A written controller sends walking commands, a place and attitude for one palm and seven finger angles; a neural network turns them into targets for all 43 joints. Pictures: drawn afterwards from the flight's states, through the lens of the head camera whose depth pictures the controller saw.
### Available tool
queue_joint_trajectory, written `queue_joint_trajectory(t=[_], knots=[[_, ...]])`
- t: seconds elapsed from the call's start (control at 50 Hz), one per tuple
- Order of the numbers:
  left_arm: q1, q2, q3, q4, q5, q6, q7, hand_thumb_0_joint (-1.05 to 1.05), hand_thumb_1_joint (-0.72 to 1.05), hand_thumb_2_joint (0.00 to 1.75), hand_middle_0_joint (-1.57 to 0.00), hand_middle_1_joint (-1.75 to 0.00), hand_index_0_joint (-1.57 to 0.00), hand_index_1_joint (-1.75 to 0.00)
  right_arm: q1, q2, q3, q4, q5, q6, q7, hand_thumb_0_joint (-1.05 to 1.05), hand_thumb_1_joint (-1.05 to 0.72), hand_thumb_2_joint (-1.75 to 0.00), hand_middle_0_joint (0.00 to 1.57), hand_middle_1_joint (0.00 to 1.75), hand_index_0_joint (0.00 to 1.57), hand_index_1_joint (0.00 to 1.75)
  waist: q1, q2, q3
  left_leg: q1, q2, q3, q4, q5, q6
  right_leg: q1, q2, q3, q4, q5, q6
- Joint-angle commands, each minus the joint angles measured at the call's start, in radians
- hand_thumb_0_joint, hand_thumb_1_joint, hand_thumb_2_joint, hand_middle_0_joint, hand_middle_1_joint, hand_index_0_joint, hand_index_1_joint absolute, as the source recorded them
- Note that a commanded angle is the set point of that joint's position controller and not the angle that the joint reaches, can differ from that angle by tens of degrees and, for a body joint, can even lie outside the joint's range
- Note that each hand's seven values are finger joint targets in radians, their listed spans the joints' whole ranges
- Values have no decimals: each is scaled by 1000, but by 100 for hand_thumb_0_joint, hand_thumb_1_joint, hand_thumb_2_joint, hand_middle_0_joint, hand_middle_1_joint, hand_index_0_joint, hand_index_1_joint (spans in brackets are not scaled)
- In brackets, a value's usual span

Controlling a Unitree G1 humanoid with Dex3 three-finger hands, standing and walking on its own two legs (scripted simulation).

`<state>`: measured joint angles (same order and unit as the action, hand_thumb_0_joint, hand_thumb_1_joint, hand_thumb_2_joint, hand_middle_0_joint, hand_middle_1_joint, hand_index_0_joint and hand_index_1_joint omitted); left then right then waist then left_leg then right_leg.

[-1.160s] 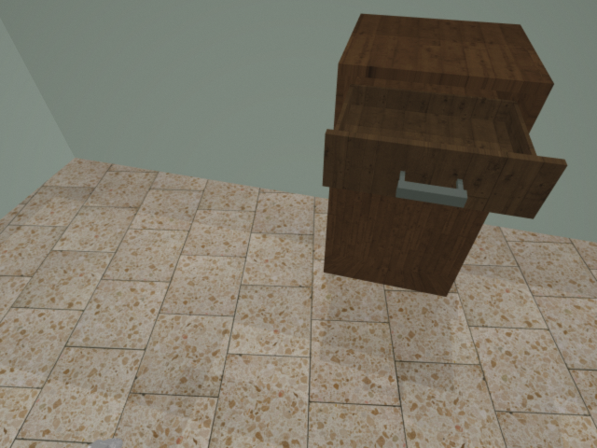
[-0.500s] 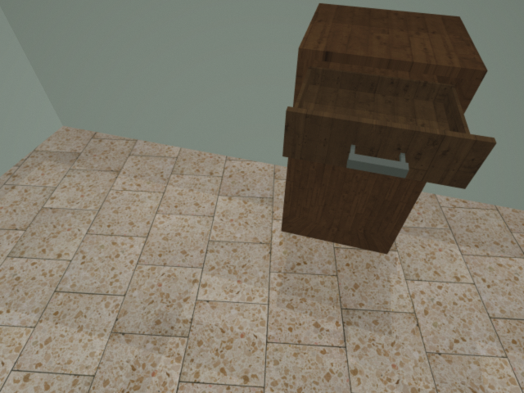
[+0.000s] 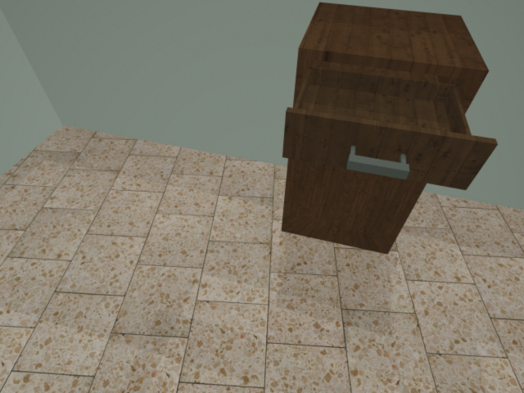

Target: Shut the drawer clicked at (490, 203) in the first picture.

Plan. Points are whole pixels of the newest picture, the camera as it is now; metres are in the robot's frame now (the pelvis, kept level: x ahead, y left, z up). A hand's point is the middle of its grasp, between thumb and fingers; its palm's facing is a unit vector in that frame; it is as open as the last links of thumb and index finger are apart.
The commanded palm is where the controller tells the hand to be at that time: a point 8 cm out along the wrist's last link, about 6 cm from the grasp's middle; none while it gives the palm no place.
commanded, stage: look at it before walking up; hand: left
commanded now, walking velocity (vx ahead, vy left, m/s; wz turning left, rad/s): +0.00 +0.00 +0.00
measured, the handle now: (377, 160) +0.62 -0.23 +0.00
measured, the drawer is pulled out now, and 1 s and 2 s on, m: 0.29 0.29 0.29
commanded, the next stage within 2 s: walk to a spot facing it in 0.28 s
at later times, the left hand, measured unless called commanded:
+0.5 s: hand out of the picture +0.08 +0.24 -0.16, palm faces -0.02 -0.94 -0.34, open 7.4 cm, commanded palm none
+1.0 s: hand out of the picture +0.05 +0.13 -0.16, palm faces -0.16 -0.96 -0.25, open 7.4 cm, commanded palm none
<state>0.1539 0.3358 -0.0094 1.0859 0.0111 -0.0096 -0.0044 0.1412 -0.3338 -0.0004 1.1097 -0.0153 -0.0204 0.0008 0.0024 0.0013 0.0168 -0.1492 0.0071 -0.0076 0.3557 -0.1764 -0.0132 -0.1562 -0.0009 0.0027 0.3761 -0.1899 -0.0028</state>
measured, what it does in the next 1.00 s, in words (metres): lifts its left foot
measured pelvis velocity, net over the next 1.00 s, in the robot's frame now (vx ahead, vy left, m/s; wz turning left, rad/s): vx -0.01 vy -0.05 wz -0.24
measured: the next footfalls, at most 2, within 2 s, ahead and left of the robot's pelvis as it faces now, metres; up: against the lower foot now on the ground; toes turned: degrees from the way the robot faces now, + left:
left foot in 1.44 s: +0.19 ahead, +0.05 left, +0.00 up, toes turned -12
right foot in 1.98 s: +0.35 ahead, -0.31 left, +0.00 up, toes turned -27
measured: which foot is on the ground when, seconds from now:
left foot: down 0.00-0.80, up 0.82-1.00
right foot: down 0.00-1.00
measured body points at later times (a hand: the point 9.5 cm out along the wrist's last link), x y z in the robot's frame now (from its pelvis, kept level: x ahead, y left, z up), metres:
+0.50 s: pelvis +0.01 +0.00 +0.00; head +0.01 -0.01 +0.45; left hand +0.08 +0.29 -0.13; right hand +0.09 -0.29 -0.14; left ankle +0.01 +0.13 -0.75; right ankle +0.01 -0.12 -0.75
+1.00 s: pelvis -0.01 -0.05 +0.00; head +0.00 -0.08 +0.44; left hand +0.06 +0.18 -0.14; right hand -0.01 -0.31 -0.16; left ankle +0.00 +0.11 -0.65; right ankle +0.00 -0.10 -0.75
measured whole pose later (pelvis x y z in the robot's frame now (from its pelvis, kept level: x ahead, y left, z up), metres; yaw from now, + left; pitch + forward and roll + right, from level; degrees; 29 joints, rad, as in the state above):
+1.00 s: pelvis -0.01 -0.05 +0.00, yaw -14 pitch +0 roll +2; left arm 0.33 0.16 0.04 0.97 0.01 0.00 0.00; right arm 0.21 -0.24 -0.07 1.00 -0.04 0.04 0.00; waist 0.02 0.03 0.03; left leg -0.49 0.06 0.01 1.17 -0.28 -0.05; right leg -0.24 0.08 0.00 0.43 -0.19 -0.11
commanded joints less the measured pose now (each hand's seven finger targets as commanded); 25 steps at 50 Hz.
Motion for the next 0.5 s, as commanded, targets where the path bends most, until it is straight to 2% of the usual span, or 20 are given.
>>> queue_joint_trajectory(t=[0.0,0.12,0.2,0.32,0.4,0.46,0.48], knots=[[-37,203,41,-63,2,-19,14,0,90,90,-20,-30,-20,-30,-43,-197,-36,-61,6,-21,-13,0,-90,-90,20,30,20,30,-2,-7,-32,-1,105,-97,-66,51,34,-9,-118,119,-83,20,-27],[-33,199,42,-58,1,-19,14,0,90,90,-20,-30,-20,-30,-37,-192,-34,-56,7,-22,-16,0,-90,-90,20,30,20,30,-1,-1,-48,13,111,-95,-66,92,34,12,-116,111,-70,77,-28],[-34,197,42,-57,1,-18,15,0,90,90,-20,-30,-20,-30,-40,-193,-34,-53,7,-21,-16,0,-90,-90,20,30,20,30,-1,-5,-34,8,111,-93,-72,78,33,9,-117,112,-77,64,-26],[-26,196,44,-55,1,-21,16,0,90,90,-20,-30,-20,-30,-38,-189,-33,-53,8,-24,-18,0,-90,-90,20,30,20,30,1,-11,-61,30,113,-90,-60,138,33,33,-121,106,-68,139,-28],[-38,199,48,-63,1,-17,16,0,90,90,-20,-30,-20,-30,-36,-197,-38,-55,6,-24,-22,0,-90,-90,20,30,20,30,-4,-1,-48,49,120,-68,-44,153,29,9,-115,122,-54,186,-33],[17,101,39,-64,1,15,20,0,90,90,-20,-30,-20,-30,28,-80,-25,-57,5,-3,-28,0,-90,-90,20,30,20,30,-7,-4,-31,38,125,-16,13,153,10,-38,-110,139,5,246,-24],[26,101,41,-75,2,22,20,0,90,90,-20,-30,-20,-30,39,-81,-29,-66,5,4,-31,0,-90,-90,20,30,20,30,-8,-12,-31,39,129,-7,27,141,9,-57,-104,147,25,249,-25]])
